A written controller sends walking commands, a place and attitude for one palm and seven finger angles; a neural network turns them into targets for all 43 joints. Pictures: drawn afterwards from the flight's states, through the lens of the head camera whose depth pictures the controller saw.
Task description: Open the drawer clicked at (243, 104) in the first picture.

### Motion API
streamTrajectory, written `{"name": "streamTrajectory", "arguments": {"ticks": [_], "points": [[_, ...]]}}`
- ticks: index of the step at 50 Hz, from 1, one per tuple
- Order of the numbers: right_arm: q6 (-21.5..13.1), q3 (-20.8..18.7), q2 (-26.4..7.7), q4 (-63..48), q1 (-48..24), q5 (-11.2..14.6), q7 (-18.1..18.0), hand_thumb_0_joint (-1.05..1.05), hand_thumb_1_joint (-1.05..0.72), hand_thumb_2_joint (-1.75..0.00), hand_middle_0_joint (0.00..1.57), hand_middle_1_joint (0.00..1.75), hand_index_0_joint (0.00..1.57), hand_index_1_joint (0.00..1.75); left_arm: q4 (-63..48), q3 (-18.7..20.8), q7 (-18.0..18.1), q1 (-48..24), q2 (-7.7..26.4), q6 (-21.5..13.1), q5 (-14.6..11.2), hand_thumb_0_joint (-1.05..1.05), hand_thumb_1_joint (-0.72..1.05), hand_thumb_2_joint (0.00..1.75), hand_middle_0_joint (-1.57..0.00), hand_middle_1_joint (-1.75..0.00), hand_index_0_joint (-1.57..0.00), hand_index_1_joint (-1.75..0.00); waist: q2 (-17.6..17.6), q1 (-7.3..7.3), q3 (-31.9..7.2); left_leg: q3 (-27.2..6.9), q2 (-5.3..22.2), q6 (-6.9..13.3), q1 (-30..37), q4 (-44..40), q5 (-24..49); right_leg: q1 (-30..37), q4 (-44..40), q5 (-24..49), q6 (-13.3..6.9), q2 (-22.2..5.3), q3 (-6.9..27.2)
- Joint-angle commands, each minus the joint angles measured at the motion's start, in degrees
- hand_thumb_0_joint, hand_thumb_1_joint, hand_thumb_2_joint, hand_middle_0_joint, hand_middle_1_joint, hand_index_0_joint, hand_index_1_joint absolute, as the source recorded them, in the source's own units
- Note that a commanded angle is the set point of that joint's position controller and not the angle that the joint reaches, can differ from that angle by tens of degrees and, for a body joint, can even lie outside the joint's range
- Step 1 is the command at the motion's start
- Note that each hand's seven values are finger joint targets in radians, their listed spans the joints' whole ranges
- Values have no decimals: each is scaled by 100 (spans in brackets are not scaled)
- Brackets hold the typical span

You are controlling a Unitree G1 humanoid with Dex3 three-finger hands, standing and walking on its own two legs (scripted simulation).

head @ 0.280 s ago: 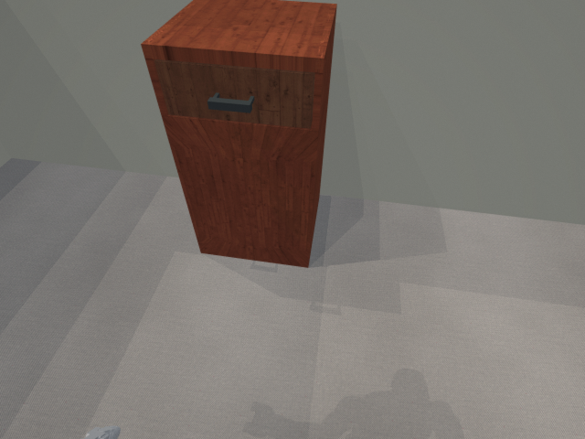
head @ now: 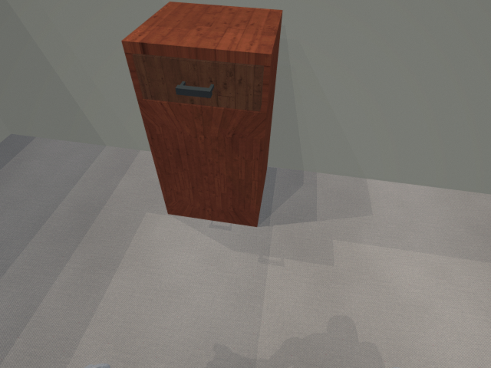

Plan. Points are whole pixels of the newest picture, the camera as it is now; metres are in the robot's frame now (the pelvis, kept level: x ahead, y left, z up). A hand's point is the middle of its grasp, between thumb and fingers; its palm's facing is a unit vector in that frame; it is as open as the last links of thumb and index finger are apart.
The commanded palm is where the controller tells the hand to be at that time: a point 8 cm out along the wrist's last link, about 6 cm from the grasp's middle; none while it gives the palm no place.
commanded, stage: stand and wait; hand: left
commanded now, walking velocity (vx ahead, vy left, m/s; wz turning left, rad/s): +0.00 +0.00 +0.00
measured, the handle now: (195, 88) +0.94 +0.23 -0.01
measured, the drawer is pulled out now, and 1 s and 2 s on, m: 0.00 0.00 0.00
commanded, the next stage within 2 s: look at it before walking up in 0.54 s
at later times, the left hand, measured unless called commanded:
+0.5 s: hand out of the picture +0.05 +0.24 -0.15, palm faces -0.02 -0.94 -0.34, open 7.4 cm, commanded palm none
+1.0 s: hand out of the picture +0.07 +0.24 -0.15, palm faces -0.02 -0.94 -0.33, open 7.4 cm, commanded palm none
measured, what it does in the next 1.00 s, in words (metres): stands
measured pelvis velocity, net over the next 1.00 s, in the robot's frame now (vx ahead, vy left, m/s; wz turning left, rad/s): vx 0.00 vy -0.01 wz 0.00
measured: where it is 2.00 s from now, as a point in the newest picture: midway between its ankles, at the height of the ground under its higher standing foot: outside the picture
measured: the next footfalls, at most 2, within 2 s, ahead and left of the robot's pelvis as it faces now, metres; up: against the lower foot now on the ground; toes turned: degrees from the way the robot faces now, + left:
none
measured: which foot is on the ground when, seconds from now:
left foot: down 0.00-1.00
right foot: down 0.00-1.00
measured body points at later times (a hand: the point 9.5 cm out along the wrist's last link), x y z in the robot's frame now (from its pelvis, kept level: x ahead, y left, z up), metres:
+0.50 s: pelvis -0.01 -0.01 +0.00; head -0.02 -0.01 +0.45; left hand +0.06 +0.29 -0.13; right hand +0.06 -0.30 -0.13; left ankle +0.00 +0.12 -0.74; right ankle +0.00 -0.13 -0.74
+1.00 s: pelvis +0.00 -0.01 +0.01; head +0.00 -0.01 +0.46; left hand +0.07 +0.29 -0.13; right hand +0.08 -0.30 -0.13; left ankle +0.00 +0.12 -0.74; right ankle +0.00 -0.13 -0.74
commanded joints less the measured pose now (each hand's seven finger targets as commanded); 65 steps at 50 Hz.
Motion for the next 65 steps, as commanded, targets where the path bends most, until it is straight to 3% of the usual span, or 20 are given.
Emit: {"name": "streamTrajectory", "arguments": {"ticks": [1,20,40,47,65], "points": [[-173,-306,-1190,-300,-273,0,-110,0,-90,-90,20,30,20,30,-360,320,88,-315,1227,-144,23,0,90,90,-20,-30,-20,-30,28,-59,-237,-548,612,210,8,-542,925,-6,-537,829,-259,-574,490],[-161,-263,-1241,152,-114,22,-98,0,-90,-90,20,30,20,30,41,295,73,-251,1238,-136,11,0,90,90,-20,-30,-20,-30,17,-48,2,-648,652,174,-99,-861,380,-48,-887,160,-245,-590,583],[-171,-255,-1242,236,-139,29,-97,0,-90,-90,20,30,20,30,81,296,79,-270,1241,-163,19,0,90,90,-20,-30,-20,-30,-19,-54,-91,-600,687,145,65,-866,698,10,-915,551,-237,-608,581],[-184,-248,-1249,227,-159,35,-110,0,-90,-90,20,30,20,30,78,301,86,-254,1247,-176,16,0,90,90,-20,-30,-20,-30,43,-54,-248,-579,715,143,209,-838,1038,157,-837,1015,-239,-611,549],[-170,-247,-1273,237,-209,34,-127,0,-90,-90,20,30,20,30,95,305,88,-280,1266,-178,12,0,90,90,-20,-30,-20,-30,-14,-51,-194,-516,736,113,375,-877,1170,204,-924,1291,-246,-617,569]]}}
